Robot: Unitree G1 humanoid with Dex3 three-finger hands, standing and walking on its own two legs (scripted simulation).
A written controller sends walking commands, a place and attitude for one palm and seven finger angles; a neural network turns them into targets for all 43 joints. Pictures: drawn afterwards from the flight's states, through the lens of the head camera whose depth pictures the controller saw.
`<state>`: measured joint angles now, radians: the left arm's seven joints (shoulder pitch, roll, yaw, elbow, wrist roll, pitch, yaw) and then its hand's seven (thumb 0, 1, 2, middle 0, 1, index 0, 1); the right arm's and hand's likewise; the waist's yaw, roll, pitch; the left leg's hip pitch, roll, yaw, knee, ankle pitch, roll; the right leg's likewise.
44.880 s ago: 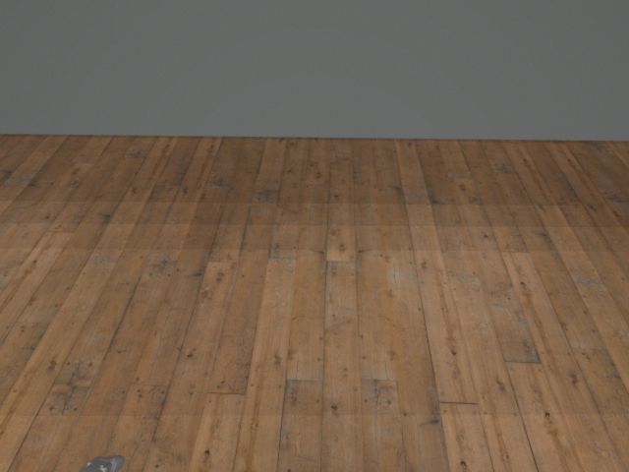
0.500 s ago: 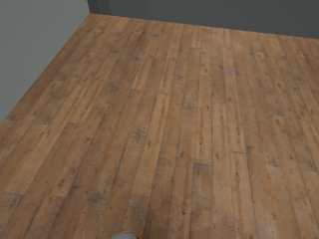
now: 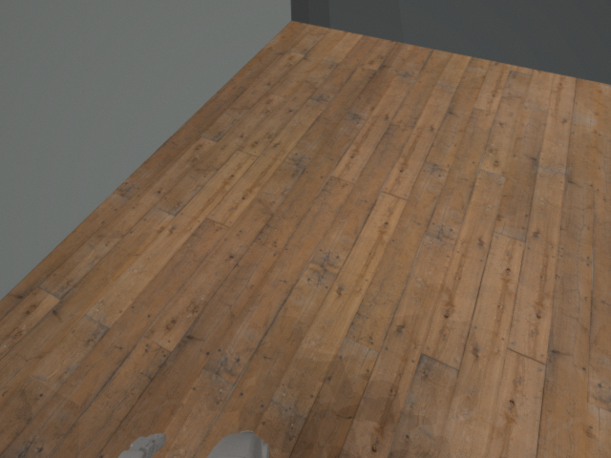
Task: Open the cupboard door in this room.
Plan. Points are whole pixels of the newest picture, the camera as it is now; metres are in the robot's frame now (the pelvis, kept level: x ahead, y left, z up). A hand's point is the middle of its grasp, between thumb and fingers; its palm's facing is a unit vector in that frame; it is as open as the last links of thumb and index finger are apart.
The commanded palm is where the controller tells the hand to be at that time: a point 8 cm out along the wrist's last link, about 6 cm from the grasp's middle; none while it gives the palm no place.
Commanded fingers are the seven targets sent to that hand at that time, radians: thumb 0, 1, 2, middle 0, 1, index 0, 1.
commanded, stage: turn to face it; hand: left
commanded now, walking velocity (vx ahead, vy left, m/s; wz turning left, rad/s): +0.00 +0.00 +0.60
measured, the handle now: out of the picture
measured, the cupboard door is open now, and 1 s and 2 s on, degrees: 43 43 43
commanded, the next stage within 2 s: none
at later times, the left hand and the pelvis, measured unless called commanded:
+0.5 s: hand out of the picture +0.06 +0.21 -0.16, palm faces +0.31 -0.90 -0.31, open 7.4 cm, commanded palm none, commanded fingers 0.00 0.90 0.90 -0.20 -0.30 -0.20 -0.30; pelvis +0.03 -0.04 -0.02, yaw +18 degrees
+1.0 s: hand out of the picture -0.02 +0.19 -0.17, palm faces +0.61 -0.75 -0.26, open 7.4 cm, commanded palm none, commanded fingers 0.00 0.90 0.90 -0.20 -0.30 -0.20 -0.30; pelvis +0.04 -0.04 -0.01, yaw +37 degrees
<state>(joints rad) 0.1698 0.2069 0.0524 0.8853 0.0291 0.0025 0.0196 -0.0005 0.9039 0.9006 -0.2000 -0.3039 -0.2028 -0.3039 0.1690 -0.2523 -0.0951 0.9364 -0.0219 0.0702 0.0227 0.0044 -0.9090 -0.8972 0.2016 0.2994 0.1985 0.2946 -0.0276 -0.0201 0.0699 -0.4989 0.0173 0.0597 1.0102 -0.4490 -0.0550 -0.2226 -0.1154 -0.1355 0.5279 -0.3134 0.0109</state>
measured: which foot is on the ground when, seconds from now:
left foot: up 0.00-0.12, down 0.14-0.46, up 0.48-0.76, down 0.78-1.00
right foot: down 0.00-0.14, up 0.16-0.46, down 0.48-0.78, up 0.80-1.00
